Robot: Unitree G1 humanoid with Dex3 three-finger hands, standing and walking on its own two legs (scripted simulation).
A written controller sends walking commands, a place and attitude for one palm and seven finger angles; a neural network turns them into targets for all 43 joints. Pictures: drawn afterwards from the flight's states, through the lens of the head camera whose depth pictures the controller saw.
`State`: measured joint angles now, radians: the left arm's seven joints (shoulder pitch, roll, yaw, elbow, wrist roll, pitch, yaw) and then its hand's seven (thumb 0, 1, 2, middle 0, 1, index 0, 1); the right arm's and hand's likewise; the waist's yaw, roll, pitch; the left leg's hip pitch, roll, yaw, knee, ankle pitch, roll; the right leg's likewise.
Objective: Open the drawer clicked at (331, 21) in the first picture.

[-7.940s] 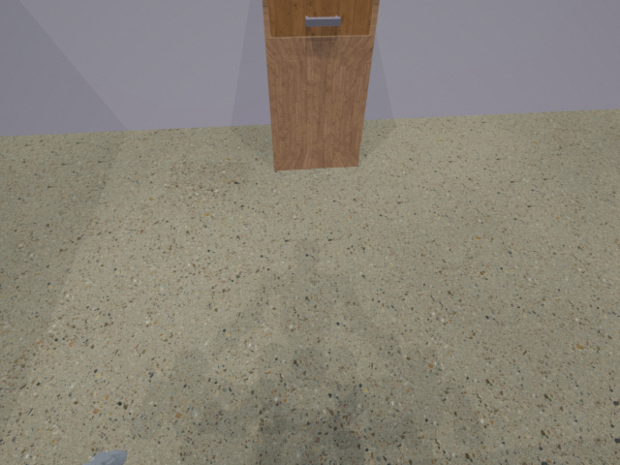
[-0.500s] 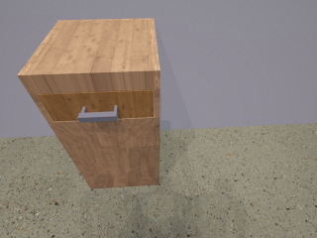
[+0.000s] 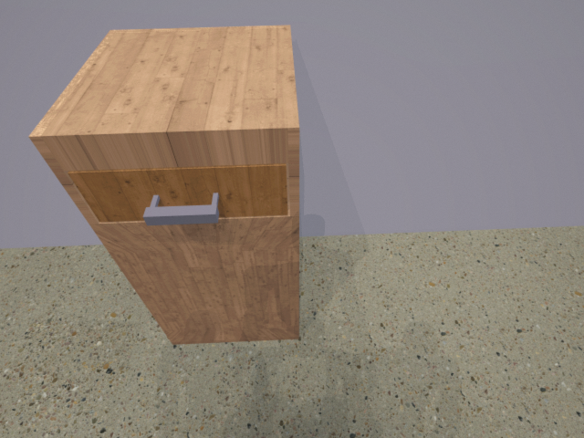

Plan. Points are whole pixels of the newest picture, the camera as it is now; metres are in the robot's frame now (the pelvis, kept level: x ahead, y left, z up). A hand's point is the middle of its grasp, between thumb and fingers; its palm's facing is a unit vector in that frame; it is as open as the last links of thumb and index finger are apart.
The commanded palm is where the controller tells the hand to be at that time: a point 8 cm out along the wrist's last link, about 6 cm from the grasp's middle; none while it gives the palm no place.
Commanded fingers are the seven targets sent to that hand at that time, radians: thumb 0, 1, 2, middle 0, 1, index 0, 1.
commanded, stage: look again from close up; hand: left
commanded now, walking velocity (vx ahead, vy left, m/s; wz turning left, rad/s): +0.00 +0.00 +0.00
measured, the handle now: (183, 206) +0.52 +0.24 -0.02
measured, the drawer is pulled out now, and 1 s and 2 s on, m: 0.00 0.00 0.00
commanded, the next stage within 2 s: raise the hand with hooked fingers in 0.40 s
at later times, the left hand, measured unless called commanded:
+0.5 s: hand out of the picture +0.00 +0.24 -0.18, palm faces -0.02 -0.98 -0.19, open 7.4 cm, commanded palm +0.07 +0.28 -0.07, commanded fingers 0.00 0.88 0.89 -0.20 -0.31 -0.20 -0.31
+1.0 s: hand out of the picture +0.13 +0.27 -0.07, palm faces +0.04 -0.14 -0.99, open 9.0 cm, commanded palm +0.12 +0.28 +0.00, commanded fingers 0.00 0.29 0.64 -0.24 -0.69 -0.24 -0.69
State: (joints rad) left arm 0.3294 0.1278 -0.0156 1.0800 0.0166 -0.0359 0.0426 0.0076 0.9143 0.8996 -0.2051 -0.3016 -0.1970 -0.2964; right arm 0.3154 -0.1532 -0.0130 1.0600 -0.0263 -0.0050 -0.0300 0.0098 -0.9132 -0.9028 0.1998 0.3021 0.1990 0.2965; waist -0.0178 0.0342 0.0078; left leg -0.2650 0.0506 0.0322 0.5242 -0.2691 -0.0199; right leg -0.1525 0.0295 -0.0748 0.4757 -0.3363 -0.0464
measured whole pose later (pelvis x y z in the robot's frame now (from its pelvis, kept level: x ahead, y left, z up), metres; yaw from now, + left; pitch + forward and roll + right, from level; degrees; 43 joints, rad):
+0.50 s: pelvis -0.02 +0.06 +0.00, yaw -2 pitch -2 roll -1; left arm 0.31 0.19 -0.01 1.00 0.02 0.01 0.04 0.00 0.91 0.90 -0.20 -0.30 -0.19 -0.30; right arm 0.23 -0.17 0.00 1.02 -0.02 0.00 -0.01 0.00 -0.91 -0.90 0.20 0.30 0.20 0.30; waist 0.01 -0.03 0.01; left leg -0.23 -0.01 0.09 0.50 -0.24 0.06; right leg -0.14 -0.03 -0.03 0.46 -0.29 0.03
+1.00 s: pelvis -0.08 +0.06 -0.05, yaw +0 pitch +4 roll -1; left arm 0.30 0.26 -0.21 0.17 1.12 0.08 0.50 0.00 0.50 0.73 -0.25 -0.55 -0.24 -0.55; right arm 0.07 -0.24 -0.02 0.53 -0.04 0.10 -0.01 0.01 -0.90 -0.90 0.20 0.30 0.20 0.30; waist 0.09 0.03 -0.11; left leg -0.64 -0.07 0.03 0.89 -0.33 0.07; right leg -0.61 0.07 0.04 0.93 -0.44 -0.03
